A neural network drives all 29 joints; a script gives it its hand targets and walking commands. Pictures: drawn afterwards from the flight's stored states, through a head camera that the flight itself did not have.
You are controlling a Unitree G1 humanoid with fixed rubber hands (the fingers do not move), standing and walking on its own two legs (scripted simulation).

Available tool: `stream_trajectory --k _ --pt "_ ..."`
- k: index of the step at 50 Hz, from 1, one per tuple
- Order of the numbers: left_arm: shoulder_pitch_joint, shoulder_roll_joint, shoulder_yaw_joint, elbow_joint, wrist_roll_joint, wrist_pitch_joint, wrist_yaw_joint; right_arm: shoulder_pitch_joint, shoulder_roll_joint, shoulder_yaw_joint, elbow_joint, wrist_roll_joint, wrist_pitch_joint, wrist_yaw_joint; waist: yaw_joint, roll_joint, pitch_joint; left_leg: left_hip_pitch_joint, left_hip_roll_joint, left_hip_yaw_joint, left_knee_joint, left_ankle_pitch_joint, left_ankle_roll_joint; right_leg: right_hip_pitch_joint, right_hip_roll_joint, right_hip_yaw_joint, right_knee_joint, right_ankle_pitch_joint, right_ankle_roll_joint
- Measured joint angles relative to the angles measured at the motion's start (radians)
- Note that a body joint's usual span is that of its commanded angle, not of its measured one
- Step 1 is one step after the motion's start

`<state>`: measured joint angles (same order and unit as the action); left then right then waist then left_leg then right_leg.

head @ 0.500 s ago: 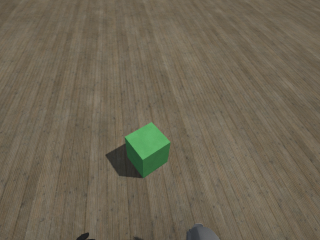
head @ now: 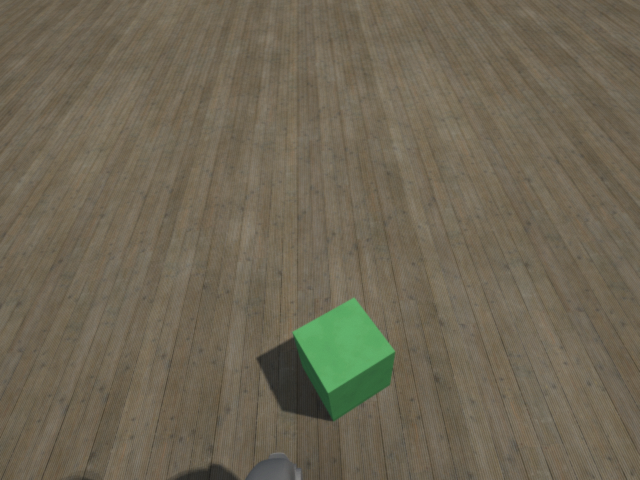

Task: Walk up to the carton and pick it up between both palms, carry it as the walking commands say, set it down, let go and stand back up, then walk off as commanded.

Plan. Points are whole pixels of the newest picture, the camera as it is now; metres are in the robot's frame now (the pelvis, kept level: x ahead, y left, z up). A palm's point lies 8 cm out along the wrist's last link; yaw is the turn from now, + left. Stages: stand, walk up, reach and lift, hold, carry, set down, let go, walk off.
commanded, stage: walk up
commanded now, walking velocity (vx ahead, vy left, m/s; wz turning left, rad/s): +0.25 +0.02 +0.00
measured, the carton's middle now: (343, 359) +0.55 +0.04 -0.66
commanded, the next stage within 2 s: none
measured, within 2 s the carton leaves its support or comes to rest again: neither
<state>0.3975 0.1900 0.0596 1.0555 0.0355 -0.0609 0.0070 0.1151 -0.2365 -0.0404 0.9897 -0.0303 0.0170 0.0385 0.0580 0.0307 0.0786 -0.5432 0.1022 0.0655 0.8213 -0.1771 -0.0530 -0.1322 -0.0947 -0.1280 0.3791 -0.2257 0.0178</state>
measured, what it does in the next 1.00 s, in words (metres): walks ahead: left foot, then right foot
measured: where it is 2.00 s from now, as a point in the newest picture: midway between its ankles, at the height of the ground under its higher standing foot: outside the picture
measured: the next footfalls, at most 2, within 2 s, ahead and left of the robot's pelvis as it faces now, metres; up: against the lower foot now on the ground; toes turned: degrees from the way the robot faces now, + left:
left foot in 0.14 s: +0.18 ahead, +0.15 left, +0.00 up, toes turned +3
right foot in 0.58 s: +0.24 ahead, -0.10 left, +0.00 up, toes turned -4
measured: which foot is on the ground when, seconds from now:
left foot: up 0.00-0.12, down 0.14-1.00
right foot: down 0.00-0.14, up 0.16-0.56, down 0.58-1.00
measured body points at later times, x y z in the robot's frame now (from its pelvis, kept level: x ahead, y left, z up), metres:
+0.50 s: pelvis +0.13 +0.04 +0.00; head +0.16 +0.07 +0.45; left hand +0.22 +0.28 -0.16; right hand +0.10 -0.20 -0.14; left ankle +0.13 +0.16 -0.75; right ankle +0.18 -0.13 -0.71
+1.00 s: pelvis +0.16 +0.00 +0.00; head +0.17 +0.00 +0.45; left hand +0.18 +0.23 -0.16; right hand +0.15 -0.22 -0.16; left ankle +0.14 +0.15 -0.75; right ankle +0.20 -0.10 -0.75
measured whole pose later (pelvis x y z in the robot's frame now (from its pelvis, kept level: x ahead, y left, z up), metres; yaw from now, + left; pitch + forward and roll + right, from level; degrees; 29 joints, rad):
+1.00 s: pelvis +0.16 +0.00 +0.00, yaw +0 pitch -1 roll +0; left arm 0.24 0.16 0.04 1.12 0.01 -0.01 0.03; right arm 0.29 -0.16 -0.01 1.14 -0.01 -0.01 -0.04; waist 0.00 0.01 0.04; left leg -0.10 0.07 0.04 0.36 -0.24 -0.05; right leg -0.20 0.00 -0.07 0.36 -0.14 -0.02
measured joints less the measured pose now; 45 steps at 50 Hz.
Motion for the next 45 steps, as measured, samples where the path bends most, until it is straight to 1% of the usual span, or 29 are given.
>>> stream_trajectory --k 3,6,7,8,9,10,11,12,15,18,20,23,26,28,29,31,33,36,39,45 --pt "0.022 0.002 -0.002 0.001 -0.001 0.008 -0.004 -0.032 0.017 0.013 -0.014 0.004 -0.012 0.004 -0.006 -0.012 -0.009 0.058 0.001 0.020 -0.145 0.002 -0.001 0.040 -0.003 -0.010 -0.009 -0.027 0.020" --pt "0.036 0.008 -0.001 0.002 -0.002 0.017 -0.004 -0.033 0.024 0.015 -0.021 0.003 -0.039 -0.006 -0.010 -0.021 -0.031 0.168 -0.005 0.055 -0.281 -0.008 0.006 0.043 -0.007 -0.011 0.065 -0.101 0.043" --pt "0.036 0.011 -0.001 0.000 -0.003 0.020 -0.004 -0.027 0.023 0.009 -0.020 0.000 -0.052 -0.012 -0.014 -0.025 -0.035 0.186 -0.008 0.058 -0.296 0.021 0.023 0.021 -0.014 -0.009 0.136 -0.146 0.031" --pt "0.020 0.019 0.000 -0.002 -0.003 0.026 -0.003 -0.020 0.030 0.003 -0.015 0.002 -0.060 -0.018 -0.016 -0.044 -0.029 0.176 -0.018 0.063 -0.257 0.010 0.046 -0.019 -0.021 0.016 0.248 -0.216 0.017" --pt "-0.001 0.026 0.004 -0.005 -0.004 0.035 -0.003 -0.004 0.034 0.000 -0.013 0.003 -0.063 -0.023 -0.011 -0.054 -0.024 0.176 -0.018 0.068 -0.231 -0.016 0.064 -0.071 -0.009 0.048 0.379 -0.268 0.009" --pt "-0.022 0.033 0.009 -0.009 -0.005 0.044 -0.004 0.019 0.037 -0.001 -0.009 0.005 -0.065 -0.027 -0.008 -0.062 -0.023 0.188 -0.015 0.072 -0.231 -0.036 0.074 -0.123 0.006 0.069 0.499 -0.278 0.005" --pt "-0.041 0.041 0.012 -0.013 -0.006 0.049 -0.006 0.044 0.038 -0.001 -0.002 0.007 -0.066 -0.030 -0.009 -0.070 -0.023 0.207 -0.014 0.075 -0.249 -0.045 0.078 -0.169 0.015 0.078 0.590 -0.256 0.003" --pt "-0.057 0.047 0.013 -0.017 -0.006 0.051 -0.009 0.067 0.039 0.001 0.006 0.008 -0.067 -0.033 -0.015 -0.077 -0.023 0.229 -0.013 0.076 -0.277 -0.039 0.074 -0.206 0.017 0.080 0.648 -0.221 0.002" --pt "-0.096 0.055 0.014 -0.023 -0.005 0.059 -0.015 0.130 0.038 0.003 0.026 0.010 -0.077 -0.037 -0.047 -0.083 -0.027 0.290 -0.011 0.074 -0.360 -0.019 0.073 -0.279 0.016 0.083 0.698 -0.124 0.008" --pt "-0.133 0.058 0.010 -0.025 -0.008 0.076 -0.019 0.189 0.043 0.002 0.043 0.010 -0.086 -0.043 -0.073 -0.077 -0.033 0.332 -0.003 0.069 -0.415 -0.010 0.071 -0.322 0.015 0.085 0.676 -0.062 0.018" --pt "-0.161 0.059 0.005 -0.029 -0.010 0.084 -0.020 0.221 0.053 0.002 0.054 0.007 -0.087 -0.048 -0.084 -0.074 -0.034 0.353 0.002 0.066 -0.441 -0.007 0.065 -0.335 0.014 0.085 0.627 -0.023 0.024" --pt "-0.207 0.053 -0.006 -0.044 -0.020 0.089 -0.014 0.244 0.073 0.007 0.070 0.007 -0.079 -0.057 -0.099 -0.071 -0.020 0.378 0.003 0.061 -0.460 -0.006 0.054 -0.305 0.023 0.095 0.459 -0.007 0.029" --pt "-0.244 0.041 -0.014 -0.061 -0.030 0.087 0.000 0.238 0.089 0.005 0.083 0.009 -0.061 -0.061 -0.107 -0.069 -0.009 0.383 -0.009 0.066 -0.437 -0.025 0.042 -0.248 0.037 0.091 0.283 -0.014 0.026" --pt "-0.253 0.032 -0.017 -0.065 -0.032 0.077 0.009 0.233 0.095 0.001 0.085 0.012 -0.044 -0.063 -0.107 -0.074 -0.012 0.379 -0.026 0.074 -0.398 -0.053 0.032 -0.187 0.038 0.079 0.147 0.045 0.019" --pt "-0.250 0.028 -0.017 -0.064 -0.031 0.068 0.012 0.233 0.097 0.001 0.082 0.014 -0.036 -0.064 -0.105 -0.082 -0.016 0.373 -0.041 0.079 -0.368 -0.073 0.026 -0.159 0.028 0.079 0.099 0.076 0.009" --pt "-0.249 -0.010 -0.020 -0.047 -0.029 0.060 0.015 0.210 0.081 0.005 0.081 0.020 -0.019 -0.065 -0.103 -0.035 -0.005 0.374 -0.032 0.057 -0.332 -0.112 0.025 -0.150 0.044 0.071 0.114 0.056 -0.016" --pt "-0.240 -0.039 -0.028 -0.032 -0.029 0.062 0.015 0.194 0.068 0.009 0.082 0.024 -0.003 -0.066 -0.097 0.004 -0.010 0.383 -0.036 0.015 -0.340 -0.132 0.031 -0.127 0.063 0.065 0.086 0.055 -0.028" --pt "-0.227 -0.056 -0.030 -0.016 -0.032 0.064 0.018 0.178 0.062 0.014 0.090 0.021 -0.001 -0.065 -0.087 0.027 -0.024 0.402 -0.037 -0.020 -0.387 -0.076 0.030 -0.102 0.084 0.061 0.036 0.076 -0.036" --pt "-0.215 -0.055 -0.028 0.001 -0.033 0.059 0.020 0.168 0.064 0.018 0.104 0.019 -0.006 -0.067 -0.080 0.020 -0.033 0.419 -0.032 -0.027 -0.421 -0.064 0.007 -0.086 0.091 0.057 0.007 0.086 -0.041" --pt "-0.184 -0.043 -0.024 0.036 -0.031 0.053 0.020 0.164 0.065 0.024 0.132 0.019 -0.016 -0.072 -0.064 -0.006 -0.041 0.437 -0.030 -0.026 -0.453 -0.057 0.001 -0.074 0.094 0.059 -0.014 0.089 -0.042"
